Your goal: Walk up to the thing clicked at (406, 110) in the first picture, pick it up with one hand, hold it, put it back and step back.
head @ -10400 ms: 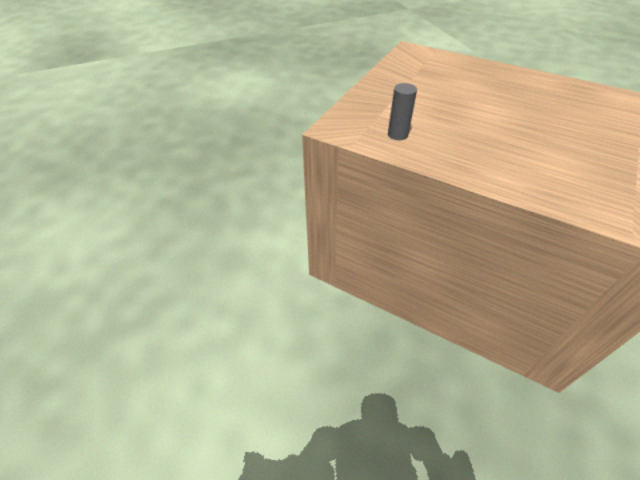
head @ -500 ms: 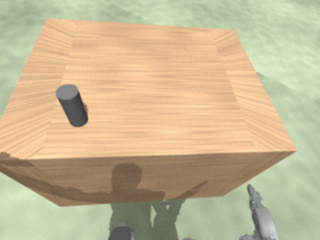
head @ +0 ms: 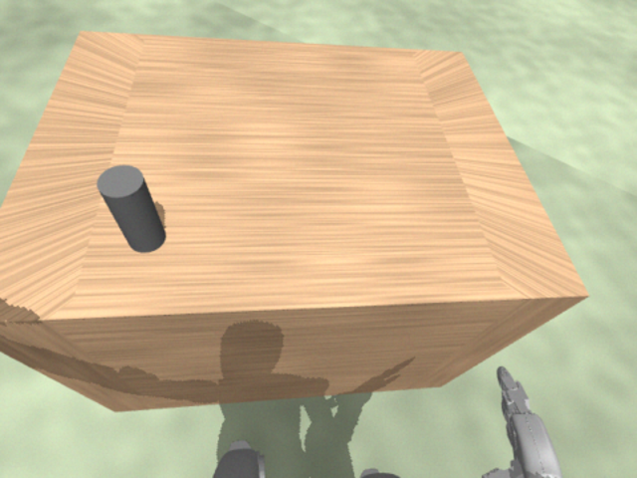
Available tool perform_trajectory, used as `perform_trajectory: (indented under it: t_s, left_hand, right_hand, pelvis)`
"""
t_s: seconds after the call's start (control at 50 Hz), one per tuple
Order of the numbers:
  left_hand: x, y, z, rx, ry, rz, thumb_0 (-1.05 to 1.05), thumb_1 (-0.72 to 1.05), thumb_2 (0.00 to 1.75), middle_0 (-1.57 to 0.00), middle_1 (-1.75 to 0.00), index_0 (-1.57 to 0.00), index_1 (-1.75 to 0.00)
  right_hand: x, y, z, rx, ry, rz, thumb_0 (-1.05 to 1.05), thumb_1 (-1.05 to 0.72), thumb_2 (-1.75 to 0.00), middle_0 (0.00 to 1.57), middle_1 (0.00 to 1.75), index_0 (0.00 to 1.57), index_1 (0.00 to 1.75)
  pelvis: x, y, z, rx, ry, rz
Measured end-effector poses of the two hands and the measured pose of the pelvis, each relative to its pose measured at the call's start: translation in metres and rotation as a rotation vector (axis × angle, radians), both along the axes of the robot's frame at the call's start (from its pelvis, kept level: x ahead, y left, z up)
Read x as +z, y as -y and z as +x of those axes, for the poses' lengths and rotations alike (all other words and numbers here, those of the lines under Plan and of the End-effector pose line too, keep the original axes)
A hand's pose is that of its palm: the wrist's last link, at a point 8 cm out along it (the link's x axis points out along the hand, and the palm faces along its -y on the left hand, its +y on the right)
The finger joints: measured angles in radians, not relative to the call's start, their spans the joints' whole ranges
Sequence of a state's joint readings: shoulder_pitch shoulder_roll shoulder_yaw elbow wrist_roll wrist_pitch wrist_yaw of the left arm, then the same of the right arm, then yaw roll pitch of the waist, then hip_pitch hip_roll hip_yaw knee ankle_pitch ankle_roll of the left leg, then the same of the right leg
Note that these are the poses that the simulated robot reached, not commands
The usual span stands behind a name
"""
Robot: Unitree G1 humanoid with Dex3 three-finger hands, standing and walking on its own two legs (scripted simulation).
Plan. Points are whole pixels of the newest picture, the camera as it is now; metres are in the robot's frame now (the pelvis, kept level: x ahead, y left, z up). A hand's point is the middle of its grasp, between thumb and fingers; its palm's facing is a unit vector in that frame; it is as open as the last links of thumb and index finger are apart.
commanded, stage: go down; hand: left
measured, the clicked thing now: (135, 212) +0.48 +0.25 +0.00
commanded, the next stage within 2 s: approach in 0.54 s
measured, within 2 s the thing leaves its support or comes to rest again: neither
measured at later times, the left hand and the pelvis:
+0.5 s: hand out of the picture +0.34 +0.42 +0.10, palm faces +0.30 -0.95 +0.01, open 17.7 cm; pelvis +0.00 +0.00 +0.00, yaw +1 degrees
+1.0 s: hand out of the picture +0.38 +0.38 +0.03, palm faces +0.22 -0.97 +0.05, open 17.7 cm; pelvis -0.01 +0.01 -0.01, yaw +0 degrees
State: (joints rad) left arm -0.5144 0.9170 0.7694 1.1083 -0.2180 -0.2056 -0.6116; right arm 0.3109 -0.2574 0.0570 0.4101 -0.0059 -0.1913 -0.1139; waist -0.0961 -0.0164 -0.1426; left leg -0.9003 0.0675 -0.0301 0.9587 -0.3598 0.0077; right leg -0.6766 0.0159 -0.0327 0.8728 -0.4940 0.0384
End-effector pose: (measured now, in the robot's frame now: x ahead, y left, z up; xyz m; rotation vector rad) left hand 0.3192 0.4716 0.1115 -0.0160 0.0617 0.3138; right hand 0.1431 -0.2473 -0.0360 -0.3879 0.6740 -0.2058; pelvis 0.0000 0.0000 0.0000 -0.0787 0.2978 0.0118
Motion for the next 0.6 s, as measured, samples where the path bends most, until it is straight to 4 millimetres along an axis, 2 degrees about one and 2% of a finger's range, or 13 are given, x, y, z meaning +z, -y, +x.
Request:
perform_trajectory:
  t_s: [0.4,0.6]
  left_hand:
    - [-0.013,-0.001,-0.018,0.002,0.013,0.003,-0.02,-0.60,0.05,-0.06,-0.05,-0.05,-0.06]
    - [-0.012,0.003,-0.008,-0.016,0.029,-0.009,-0.02,-0.61,0.04,-0.06,-0.05,-0.06,-0.05]
  right_hand:
    - [-0.001,-0.003,0.012,0.009,-0.002,0.000,-0.01,0.50,-0.06,0.06,0.05,0.06,0.05]
    - [-0.004,-0.004,0.006,0.003,-0.012,0.001,-0.01,0.49,-0.06,0.06,0.05,0.06,0.05]
  pelvis:
    - [0.000,-0.002,0.004,0.009,0.011,0.002]
    - [-0.002,-0.003,0.001,0.007,0.011,-0.001]
